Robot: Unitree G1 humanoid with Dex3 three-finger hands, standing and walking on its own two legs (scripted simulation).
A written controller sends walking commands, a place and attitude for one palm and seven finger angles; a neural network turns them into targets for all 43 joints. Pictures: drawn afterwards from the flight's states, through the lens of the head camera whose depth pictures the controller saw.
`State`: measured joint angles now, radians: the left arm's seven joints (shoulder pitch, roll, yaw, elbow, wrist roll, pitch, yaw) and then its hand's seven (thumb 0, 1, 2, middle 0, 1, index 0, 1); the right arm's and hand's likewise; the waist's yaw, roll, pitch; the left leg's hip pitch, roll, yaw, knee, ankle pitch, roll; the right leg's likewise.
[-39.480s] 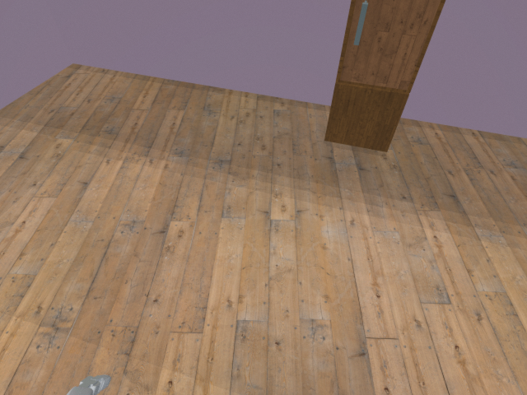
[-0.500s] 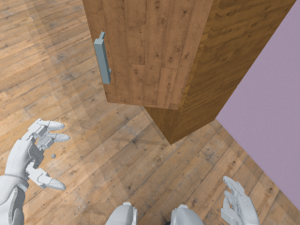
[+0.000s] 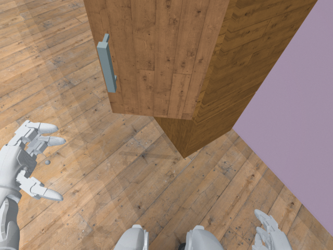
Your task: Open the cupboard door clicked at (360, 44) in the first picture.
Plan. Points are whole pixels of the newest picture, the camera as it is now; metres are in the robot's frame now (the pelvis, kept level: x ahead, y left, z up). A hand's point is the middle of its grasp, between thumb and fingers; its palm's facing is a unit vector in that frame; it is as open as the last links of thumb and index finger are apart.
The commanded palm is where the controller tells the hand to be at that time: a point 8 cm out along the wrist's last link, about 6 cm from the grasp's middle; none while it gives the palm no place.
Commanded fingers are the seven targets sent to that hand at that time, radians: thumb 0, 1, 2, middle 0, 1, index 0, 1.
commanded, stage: raise the hand with hooked fingers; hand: left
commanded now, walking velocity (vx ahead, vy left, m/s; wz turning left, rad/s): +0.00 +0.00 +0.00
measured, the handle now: (109, 64) +0.61 +0.21 +0.03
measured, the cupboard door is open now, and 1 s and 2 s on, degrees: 53 53 53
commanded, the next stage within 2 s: move the hooked fingers beside the handle in 0.16 s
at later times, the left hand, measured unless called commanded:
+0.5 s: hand (59, 147) +0.32 +0.26 +0.04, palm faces -0.03 -1.00 -0.03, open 14.0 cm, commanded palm +0.31 +0.31 +0.04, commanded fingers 0.00 -0.50 0.30 -0.30 -1.20 -0.30 -1.20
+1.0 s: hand (72, 117) +0.41 +0.26 +0.03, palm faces -0.04 -1.00 -0.01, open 14.0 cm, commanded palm +0.40 +0.31 +0.04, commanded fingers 0.00 -0.50 0.30 -0.30 -1.20 -0.30 -1.20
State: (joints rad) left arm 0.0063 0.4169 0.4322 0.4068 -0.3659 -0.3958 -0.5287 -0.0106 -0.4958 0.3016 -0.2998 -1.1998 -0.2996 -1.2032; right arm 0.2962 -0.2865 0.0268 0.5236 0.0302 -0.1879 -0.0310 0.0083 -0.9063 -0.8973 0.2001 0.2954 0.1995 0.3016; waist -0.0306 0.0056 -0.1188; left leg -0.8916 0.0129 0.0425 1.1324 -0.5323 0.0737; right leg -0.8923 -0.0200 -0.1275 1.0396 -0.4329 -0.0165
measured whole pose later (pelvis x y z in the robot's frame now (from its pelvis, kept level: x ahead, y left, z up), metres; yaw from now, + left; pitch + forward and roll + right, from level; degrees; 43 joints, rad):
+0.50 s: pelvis +0.00 -0.01 -0.01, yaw +0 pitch +18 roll -4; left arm -0.21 0.45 0.43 0.57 -0.33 -0.37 -0.56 -0.01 -0.50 0.30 -0.30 -1.20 -0.30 -1.20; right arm 0.25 -0.29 0.05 0.55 0.03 -0.19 -0.07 0.01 -0.91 -0.90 0.20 0.30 0.20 0.30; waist -0.02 0.01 -0.11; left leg -0.95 0.02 0.02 1.18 -0.54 0.06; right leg -0.94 -0.02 -0.15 1.08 -0.45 -0.04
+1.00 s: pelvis +0.00 -0.01 -0.01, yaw -1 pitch +21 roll -4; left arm -0.51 0.53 0.47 0.89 -0.26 -0.40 -0.55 -0.01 -0.50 0.30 -0.30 -1.20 -0.30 -1.20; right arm 0.32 -0.29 0.04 0.60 0.03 -0.09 -0.05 0.01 -0.91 -0.90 0.20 0.30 0.20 0.30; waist -0.08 0.01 -0.12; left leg -1.00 0.03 0.04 1.18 -0.55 0.07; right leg -1.01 0.00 -0.13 1.08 -0.44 -0.03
